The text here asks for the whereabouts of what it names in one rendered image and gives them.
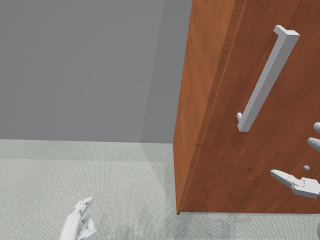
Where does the robot left hand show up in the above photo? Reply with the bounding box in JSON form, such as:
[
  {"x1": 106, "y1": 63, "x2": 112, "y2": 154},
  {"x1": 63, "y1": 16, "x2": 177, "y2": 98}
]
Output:
[{"x1": 58, "y1": 196, "x2": 97, "y2": 240}]

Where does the wardrobe door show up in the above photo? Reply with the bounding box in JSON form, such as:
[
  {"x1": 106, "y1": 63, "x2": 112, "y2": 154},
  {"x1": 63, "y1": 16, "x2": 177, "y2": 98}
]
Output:
[{"x1": 181, "y1": 0, "x2": 320, "y2": 214}]

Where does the handle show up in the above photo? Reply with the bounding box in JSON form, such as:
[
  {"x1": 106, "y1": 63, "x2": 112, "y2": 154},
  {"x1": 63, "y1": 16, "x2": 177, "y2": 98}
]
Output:
[{"x1": 236, "y1": 25, "x2": 300, "y2": 132}]

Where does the robot right hand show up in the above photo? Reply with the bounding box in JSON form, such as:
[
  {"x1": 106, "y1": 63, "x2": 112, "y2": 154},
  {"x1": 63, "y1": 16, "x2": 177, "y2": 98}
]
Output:
[{"x1": 270, "y1": 122, "x2": 320, "y2": 199}]

